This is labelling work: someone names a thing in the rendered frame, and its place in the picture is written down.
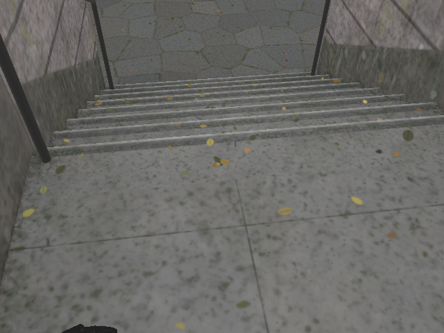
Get stairs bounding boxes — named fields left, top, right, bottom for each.
left=50, top=71, right=444, bottom=147

